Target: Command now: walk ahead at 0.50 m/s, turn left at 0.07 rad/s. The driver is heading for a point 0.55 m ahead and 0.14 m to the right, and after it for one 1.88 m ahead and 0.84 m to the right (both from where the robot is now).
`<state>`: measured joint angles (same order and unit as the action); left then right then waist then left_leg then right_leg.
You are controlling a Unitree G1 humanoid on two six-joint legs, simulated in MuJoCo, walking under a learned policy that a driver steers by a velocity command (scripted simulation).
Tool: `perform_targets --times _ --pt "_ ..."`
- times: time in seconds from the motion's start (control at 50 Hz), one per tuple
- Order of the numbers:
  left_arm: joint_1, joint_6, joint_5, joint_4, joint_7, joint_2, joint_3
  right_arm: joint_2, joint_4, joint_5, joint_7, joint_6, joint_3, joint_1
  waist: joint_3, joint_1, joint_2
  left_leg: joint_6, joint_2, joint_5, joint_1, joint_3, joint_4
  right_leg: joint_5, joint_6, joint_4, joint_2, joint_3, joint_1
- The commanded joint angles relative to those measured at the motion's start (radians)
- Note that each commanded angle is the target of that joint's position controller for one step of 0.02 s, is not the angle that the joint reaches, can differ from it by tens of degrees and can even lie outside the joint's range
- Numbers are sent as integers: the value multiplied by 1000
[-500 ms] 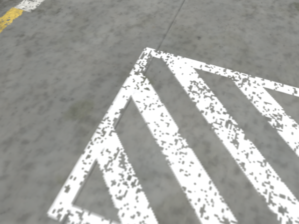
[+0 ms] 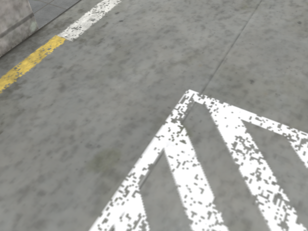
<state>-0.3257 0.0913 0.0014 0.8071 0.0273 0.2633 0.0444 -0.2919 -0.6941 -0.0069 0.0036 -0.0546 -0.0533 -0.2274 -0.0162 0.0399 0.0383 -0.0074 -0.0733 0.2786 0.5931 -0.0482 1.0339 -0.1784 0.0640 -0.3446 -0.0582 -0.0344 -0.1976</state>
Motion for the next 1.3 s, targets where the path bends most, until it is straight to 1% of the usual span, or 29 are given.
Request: perform_targets --times 0.02,0.1,0.2,0.24,0.28,0.3,0.32,0.34,0.36,0.38,0.42,0.5,0.62,0.72,0.78,0.82,0.84,0.86,0.88,0.9,0.92,0.94,0.96,1.0,1.12,1.18,1.24,1.28,1.3 --pt "39 14 -8 -60 -11 166 39 -40 74 6 -1 -16 -6 41 11 -17 -103 20 -44 -135 91 -8 -149 225 172 195 266 216 67" --pt "-18 0 -19 -31 -17 183 40 -21 95 -2 -17 -29 4 169 -12 33 -104 22 -8 -333 18 30 -385 241 134 193 232 125 71" --pt "-83 -27 -27 10 -22 201 46 -42 134 -13 -44 -41 -1 271 -42 47 -116 -16 22 -278 16 34 -507 277 115 135 300 150 204" --pt "-67 -37 -28 13 -28 219 52 -71 124 -9 -47 -44 -14 217 -9 1 -132 -47 48 -211 -78 52 -540 443 93 56 308 142 243" --pt "-50 -41 -23 4 -33 191 38 -148 56 4 -33 -43 -54 -31 156 -128 -108 -108 45 -248 -479 51 -558 582 43 -248 229 79 127" --pt "-56 -36 12 -28 -34 119 10 -230 32 16 -18 -36 -74 -214 321 -185 47 -174 -184 -288 -786 -205 -518 210 3 -585 151 38 -99" --pt "-181 -15 -13 -35 -27 39 -13 -260 20 16 -25 -33 -74 -214 425 -110 291 -314 -353 -59 -1010 -636 -648 -412 -34 -858 7 99 -441" --pt "-94 -5 -38 -24 -23 160 16 -160 27 4 -24 -32 -52 -193 320 -156 146 -270 -316 67 -931 -594 -699 -392 -31 -943 65 176 -547" --pt "-5 1 -49 -52 -20 188 28 -128 26 1 -20 -33 -40 -136 184 -147 102 -229 -283 29 -799 -434 -722 -291 -26 -931 105 154 -580" --pt "31 -2 -42 -56 -23 171 27 -107 26 8 -21 -36 -31 -76 122 -113 31 -208 -241 -53 -671 -336 -754 -207 -35 -890 146 139 -539" --pt "9 -24 -31 -49 -23 146 33 -68 19 20 -24 -49 -23 -4 59 -53 63 -192 -188 -151 -513 -195 -825 -113 -52 -827 189 145 -450" --pt "23 -60 -30 -56 -28 96 31 -83 -21 25 -18 -72 -35 16 5 -24 31 -199 -179 -293 -429 -34 -901 -9 -83 -763 196 154 -466" --pt "189 -47 -21 -111 1 61 18 -122 -64 20 3 -60 -45 -19 -44 -80 -1 -158 -147 -371 -489 157 -917 264 -74 -435 172 82 -472" --pt "319 -46 -21 -192 31 57 12 -158 -110 -3 10 -22 -59 -97 -79 -121 -6 -142 -208 -500 -679 206 -839 163 -24 -304 147 12 -532" --pt "252 -54 -22 -208 40 101 36 -199 -103 -12 22 3 -70 -70 -1 -54 51 -107 -211 -955 -729 247 -652 9 34 -297 60 -71 -377" --pt "-11 -59 -25 -151 24 190 88 -201 -95 -17 30 13 -67 -41 138 98 34 -58 -158 -987 -602 282 -286 49 101 -209 -13 -72 3" --pt "-130 -72 -27 -127 -1 285 116 -132 -73 15 29 0 -42 -74 229 117 -131 -13 -94 -488 -326 281 37 107 167 -204 161 203 308" --pt "-64 -60 -29 -159 1 340 117 -32 -22 22 11 -33 -7 -134 347 8 -318 41 138 299 76 111 372 -71 380 -43 380 800 589" --pt "-82 -50 -24 -171 7 249 91 -129 -13 -11 -8 -71 -25 -26 374 87 -169 15 84 275 183 -68 409 -139 345 44 387 820 596" --pt "-54 -39 -18 -165 7 207 79 -141 16 -39 -16 -88 -27 49 233 79 -130 -8 45 195 222 -54 360 -97 302 50 354 673 480" --pt "6 -32 -19 -168 8 185 71 -123 14 -24 -9 -94 -22 58 130 24 -30 -11 1 123 187 -47 256 14 266 54 307 556 317" --pt "63 -30 -16 -180 4 150 61 -134 4 3 -2 -89 -30 54 92 -11 -30 -2 -29 85 123 -44 168 119 246 63 273 472 205" --pt "91 -29 -4 -197 -1 141 56 -136 0 11 -3 -77 -34 34 74 -40 -57 7 -41 59 61 -47 137 190 244 83 250 436 123" --pt "97 -26 -8 -200 -10 151 59 -116 0 20 -2 -55 -33 16 62 -61 -60 40 -41 33 22 -29 57 279 250 109 230 387 39" --pt "25 -40 -22 -172 -41 194 72 -52 50 18 -9 -48 -3 215 20 9 -107 88 35 -317 -61 6 -374 200 169 95 132 265 -75" --pt "-25 -48 -28 -151 -42 197 75 -74 72 1 -21 -59 -8 278 19 35 -125 78 64 -357 -103 -11 -478 115 150 56 158 331 -37" --pt "-31 -55 -27 -145 -47 186 75 -115 74 -3 -29 -72 -26 259 23 12 -154 42 68 -261 -139 -39 -539 75 129 -29 195 428 46" --pt "-5 -59 -23 -154 -47 163 68 -141 44 -1 -25 -82 -45 139 59 -58 -172 -2 72 -225 -300 -15 -593 122 94 -130 164 436 38" --pt "0 -56 -16 -166 -43 112 49 -178 29 17 -18 -88 -60 19 163 -115 -131 -54 -22 -203 -511 -88 -577 101 59 -321 110 382 -29"
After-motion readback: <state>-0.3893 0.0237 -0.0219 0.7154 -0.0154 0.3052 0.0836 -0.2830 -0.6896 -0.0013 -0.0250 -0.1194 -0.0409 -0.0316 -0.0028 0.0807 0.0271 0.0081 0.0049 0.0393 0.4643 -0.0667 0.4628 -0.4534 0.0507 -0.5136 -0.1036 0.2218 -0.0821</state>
